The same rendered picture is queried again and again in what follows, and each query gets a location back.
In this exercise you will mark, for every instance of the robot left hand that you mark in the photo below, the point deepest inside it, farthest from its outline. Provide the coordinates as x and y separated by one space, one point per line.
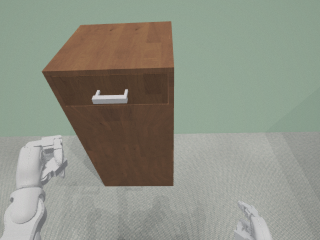
32 161

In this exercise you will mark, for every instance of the handle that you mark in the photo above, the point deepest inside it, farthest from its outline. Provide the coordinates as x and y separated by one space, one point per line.
110 99

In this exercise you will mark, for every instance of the cabinet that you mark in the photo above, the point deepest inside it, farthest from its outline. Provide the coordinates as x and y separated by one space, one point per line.
128 144

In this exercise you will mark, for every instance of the robot left forearm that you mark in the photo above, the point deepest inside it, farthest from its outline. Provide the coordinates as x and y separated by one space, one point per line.
26 215

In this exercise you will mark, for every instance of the robot right hand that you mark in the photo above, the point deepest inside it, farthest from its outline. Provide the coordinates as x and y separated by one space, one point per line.
257 229

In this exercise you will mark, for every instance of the drawer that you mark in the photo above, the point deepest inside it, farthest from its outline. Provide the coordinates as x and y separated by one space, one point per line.
143 88

